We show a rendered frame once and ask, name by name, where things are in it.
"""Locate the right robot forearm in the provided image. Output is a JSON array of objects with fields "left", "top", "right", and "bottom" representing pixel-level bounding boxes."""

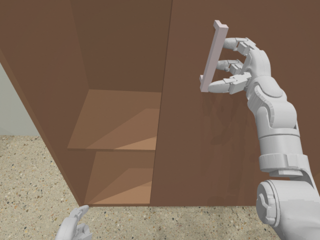
[{"left": 246, "top": 76, "right": 320, "bottom": 201}]

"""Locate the handle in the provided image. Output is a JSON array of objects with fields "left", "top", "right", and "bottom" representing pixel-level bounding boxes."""
[{"left": 199, "top": 20, "right": 229, "bottom": 92}]

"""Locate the right robot hand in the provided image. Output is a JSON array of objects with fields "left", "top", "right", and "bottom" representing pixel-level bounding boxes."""
[{"left": 208, "top": 37, "right": 271, "bottom": 95}]

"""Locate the left robot hand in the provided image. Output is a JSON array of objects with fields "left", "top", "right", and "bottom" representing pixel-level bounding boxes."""
[{"left": 55, "top": 205, "right": 93, "bottom": 240}]

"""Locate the robot right upper arm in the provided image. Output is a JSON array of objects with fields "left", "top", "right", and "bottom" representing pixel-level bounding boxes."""
[{"left": 256, "top": 179, "right": 320, "bottom": 240}]

